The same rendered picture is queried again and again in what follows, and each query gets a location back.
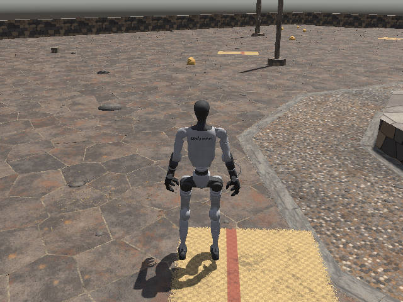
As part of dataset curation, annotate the robot left forearm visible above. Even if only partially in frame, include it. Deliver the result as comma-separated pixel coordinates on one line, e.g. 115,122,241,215
166,153,178,179

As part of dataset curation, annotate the robot left shin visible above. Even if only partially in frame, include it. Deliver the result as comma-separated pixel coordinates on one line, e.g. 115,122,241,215
179,210,188,252

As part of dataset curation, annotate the robot left hand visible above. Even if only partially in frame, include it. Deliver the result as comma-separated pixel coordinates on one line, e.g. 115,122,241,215
164,177,179,192

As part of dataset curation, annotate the robot left upper arm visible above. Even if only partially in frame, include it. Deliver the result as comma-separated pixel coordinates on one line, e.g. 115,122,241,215
172,127,188,162

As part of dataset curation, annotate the robot right hand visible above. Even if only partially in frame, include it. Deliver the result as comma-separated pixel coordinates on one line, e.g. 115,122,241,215
226,180,241,196

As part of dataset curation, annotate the robot right upper arm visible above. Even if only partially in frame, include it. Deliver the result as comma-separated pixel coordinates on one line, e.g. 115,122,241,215
215,127,232,162

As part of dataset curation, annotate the robot right forearm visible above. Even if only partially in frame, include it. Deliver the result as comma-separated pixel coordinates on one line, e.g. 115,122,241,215
225,153,238,182

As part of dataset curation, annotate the robot left thigh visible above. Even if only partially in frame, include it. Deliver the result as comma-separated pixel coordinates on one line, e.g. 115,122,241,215
180,176,193,221

